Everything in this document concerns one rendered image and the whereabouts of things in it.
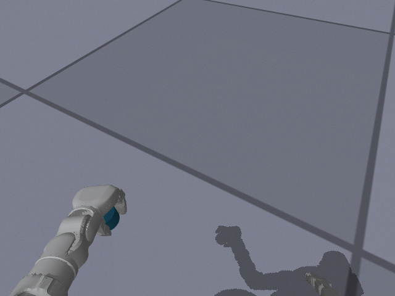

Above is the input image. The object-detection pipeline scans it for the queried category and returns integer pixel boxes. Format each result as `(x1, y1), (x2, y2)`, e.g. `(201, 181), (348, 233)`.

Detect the tin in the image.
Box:
(103, 206), (120, 230)

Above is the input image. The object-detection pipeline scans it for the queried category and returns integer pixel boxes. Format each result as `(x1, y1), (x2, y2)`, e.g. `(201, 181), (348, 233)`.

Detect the left robot hand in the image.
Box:
(72, 184), (127, 236)

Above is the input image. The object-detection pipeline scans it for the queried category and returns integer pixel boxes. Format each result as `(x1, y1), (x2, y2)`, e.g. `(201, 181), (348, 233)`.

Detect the right robot hand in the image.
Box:
(306, 272), (341, 296)

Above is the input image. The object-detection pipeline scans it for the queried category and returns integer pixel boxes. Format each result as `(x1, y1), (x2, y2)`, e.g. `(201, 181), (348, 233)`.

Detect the left robot arm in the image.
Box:
(9, 206), (102, 296)

